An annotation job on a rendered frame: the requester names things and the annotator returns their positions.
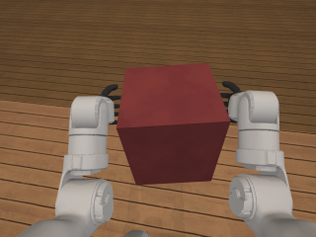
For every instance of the robot left hand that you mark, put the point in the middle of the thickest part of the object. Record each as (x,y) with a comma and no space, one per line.
(106,92)

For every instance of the robot left upper arm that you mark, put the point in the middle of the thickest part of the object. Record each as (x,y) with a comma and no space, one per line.
(82,206)

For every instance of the robot right hand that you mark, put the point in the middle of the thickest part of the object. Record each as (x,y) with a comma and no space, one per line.
(235,89)

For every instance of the robot left forearm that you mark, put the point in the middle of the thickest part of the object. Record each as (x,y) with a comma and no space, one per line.
(89,121)

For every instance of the robot right upper arm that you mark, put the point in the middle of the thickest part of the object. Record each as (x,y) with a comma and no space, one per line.
(264,203)

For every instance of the robot right forearm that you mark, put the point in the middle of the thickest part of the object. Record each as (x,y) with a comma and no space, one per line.
(257,116)

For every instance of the carton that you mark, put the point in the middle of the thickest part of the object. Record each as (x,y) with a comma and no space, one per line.
(172,123)

